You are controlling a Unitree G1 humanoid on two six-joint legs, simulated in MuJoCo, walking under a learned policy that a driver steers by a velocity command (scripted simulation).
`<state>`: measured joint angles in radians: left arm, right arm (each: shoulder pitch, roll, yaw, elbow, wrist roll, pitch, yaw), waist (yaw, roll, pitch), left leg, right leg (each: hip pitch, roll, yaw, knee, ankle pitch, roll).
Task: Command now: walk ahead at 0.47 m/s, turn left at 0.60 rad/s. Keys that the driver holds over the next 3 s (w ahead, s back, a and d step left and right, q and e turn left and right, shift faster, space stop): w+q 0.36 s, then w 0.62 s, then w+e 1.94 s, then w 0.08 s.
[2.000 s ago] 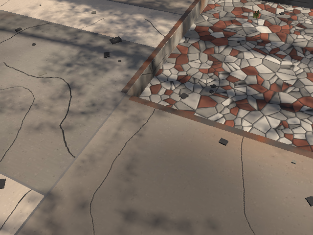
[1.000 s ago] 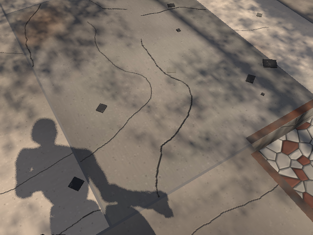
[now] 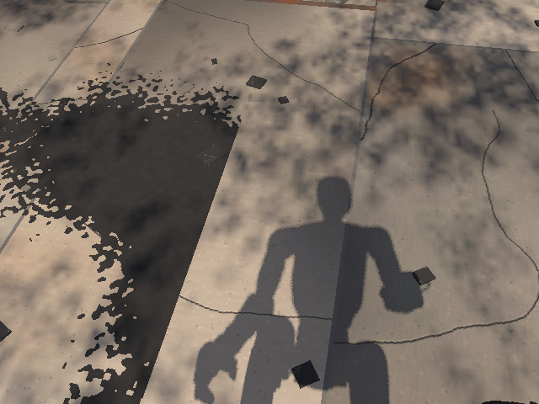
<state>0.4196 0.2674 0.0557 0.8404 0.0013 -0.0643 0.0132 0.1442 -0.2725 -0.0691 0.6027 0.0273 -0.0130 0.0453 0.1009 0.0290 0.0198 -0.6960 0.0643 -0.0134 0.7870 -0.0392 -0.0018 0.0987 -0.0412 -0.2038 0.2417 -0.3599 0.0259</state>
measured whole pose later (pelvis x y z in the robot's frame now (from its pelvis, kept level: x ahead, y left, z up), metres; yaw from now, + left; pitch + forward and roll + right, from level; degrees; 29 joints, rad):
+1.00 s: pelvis +0.56 +0.10 +0.01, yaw +19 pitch +1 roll -2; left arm 0.39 0.28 0.04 0.82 -0.02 -0.07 -0.01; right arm 0.07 -0.26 -0.03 0.69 0.01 -0.07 0.02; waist 0.10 0.04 0.03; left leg -0.62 0.08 -0.05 0.60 0.04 -0.01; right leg -0.01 0.05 -0.03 0.22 -0.24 -0.04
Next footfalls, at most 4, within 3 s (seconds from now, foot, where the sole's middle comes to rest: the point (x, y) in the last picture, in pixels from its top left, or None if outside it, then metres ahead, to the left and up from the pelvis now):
0.10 left None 0.22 0.13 -0.77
0.58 right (319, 375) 0.55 -0.01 -0.77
1.12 left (203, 297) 0.74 0.31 -0.77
1.64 right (286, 210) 1.06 0.11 -0.77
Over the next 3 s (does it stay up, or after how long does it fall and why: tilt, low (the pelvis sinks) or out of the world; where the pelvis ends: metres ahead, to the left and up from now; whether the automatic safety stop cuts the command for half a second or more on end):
stays up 1.56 -0.03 0.01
